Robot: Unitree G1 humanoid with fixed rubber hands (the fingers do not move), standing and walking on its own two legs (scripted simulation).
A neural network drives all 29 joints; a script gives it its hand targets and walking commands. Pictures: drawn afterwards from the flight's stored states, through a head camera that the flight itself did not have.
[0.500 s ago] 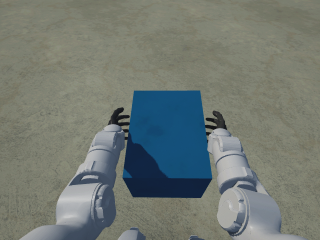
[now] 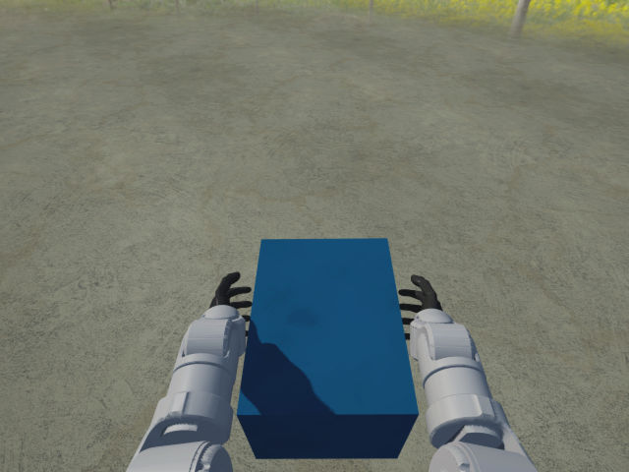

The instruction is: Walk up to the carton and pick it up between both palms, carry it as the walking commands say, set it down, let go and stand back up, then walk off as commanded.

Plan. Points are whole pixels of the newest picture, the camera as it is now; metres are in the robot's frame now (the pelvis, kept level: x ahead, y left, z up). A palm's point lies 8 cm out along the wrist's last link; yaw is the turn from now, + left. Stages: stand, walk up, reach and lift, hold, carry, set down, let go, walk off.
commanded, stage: reach and lift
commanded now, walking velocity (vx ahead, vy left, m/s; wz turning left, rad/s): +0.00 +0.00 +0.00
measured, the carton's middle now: (325, 342) +0.34 +0.00 -0.03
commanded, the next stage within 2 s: hold in 1.20 s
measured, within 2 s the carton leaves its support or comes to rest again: neither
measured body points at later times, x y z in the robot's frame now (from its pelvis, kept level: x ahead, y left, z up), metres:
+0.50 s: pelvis -0.02 +0.00 +0.00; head -0.10 +0.01 +0.45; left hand +0.31 +0.15 +0.06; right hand +0.31 -0.14 +0.06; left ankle +0.04 +0.12 -0.73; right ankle +0.01 -0.13 -0.73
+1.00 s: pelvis -0.01 +0.00 +0.01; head -0.09 +0.01 +0.45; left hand +0.31 +0.15 +0.06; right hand +0.32 -0.14 +0.07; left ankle +0.04 +0.12 -0.73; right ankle +0.01 -0.13 -0.73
